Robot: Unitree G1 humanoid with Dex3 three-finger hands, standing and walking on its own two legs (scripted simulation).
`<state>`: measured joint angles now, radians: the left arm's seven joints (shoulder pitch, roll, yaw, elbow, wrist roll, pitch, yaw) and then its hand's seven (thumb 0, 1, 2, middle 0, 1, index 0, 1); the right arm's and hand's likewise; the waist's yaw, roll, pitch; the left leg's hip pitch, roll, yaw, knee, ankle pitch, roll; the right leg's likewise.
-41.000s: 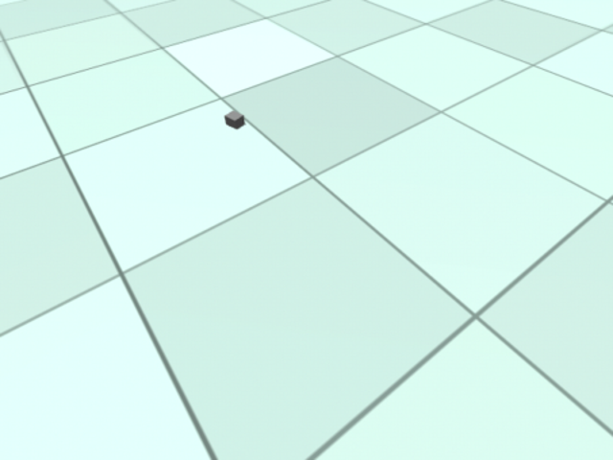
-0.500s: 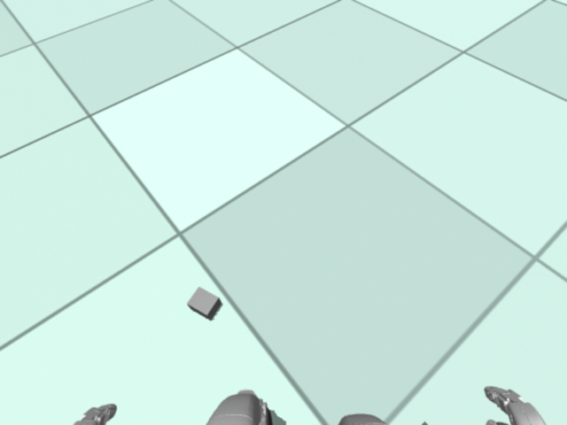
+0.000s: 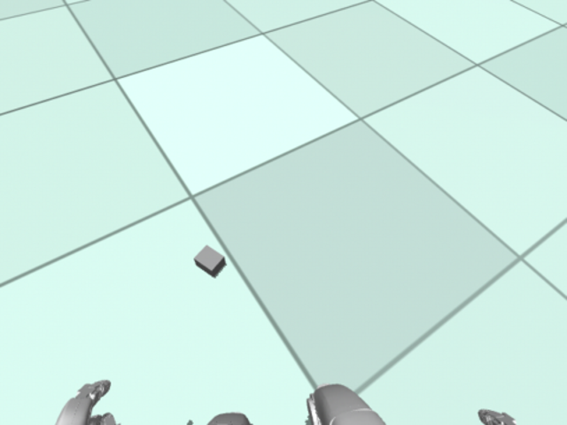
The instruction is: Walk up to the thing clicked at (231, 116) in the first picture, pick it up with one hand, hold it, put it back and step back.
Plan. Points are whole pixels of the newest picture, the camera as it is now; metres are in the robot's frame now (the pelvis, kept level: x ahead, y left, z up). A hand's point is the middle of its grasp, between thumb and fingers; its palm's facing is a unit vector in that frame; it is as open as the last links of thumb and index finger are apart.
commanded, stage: step back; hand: left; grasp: from above
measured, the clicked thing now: (210, 261) +0.70 +0.26 -0.74
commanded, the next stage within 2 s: none
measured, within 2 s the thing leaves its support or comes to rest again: neither
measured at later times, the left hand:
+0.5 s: hand out of the picture -0.05 +0.25 -0.14, palm faces +0.01 -0.91 -0.42, open 7.4 cm
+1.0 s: hand out of the picture -0.28 +0.22 -0.15, palm faces -0.05 -0.91 -0.40, open 7.4 cm
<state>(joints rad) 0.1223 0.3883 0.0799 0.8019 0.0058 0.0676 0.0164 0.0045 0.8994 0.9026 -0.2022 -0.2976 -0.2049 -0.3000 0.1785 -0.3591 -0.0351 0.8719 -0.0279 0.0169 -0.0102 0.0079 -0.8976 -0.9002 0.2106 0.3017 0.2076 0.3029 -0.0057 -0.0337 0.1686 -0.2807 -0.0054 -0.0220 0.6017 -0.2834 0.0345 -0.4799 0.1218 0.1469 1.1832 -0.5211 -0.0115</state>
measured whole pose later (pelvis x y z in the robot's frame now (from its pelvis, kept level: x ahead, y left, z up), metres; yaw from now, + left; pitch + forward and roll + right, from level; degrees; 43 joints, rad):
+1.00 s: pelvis -0.35 -0.05 -0.01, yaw -4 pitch -3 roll +0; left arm 0.23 0.37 0.06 0.90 0.04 0.04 -0.02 0.00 0.90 0.90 -0.20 -0.30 -0.21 -0.30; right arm 0.11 -0.40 -0.06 0.86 -0.02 0.06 -0.01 0.01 -0.90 -0.90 0.21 0.30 0.21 0.30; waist 0.04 0.03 0.13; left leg -0.51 -0.01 -0.08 0.82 -0.41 0.00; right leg -0.24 0.03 0.04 0.68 -0.39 -0.03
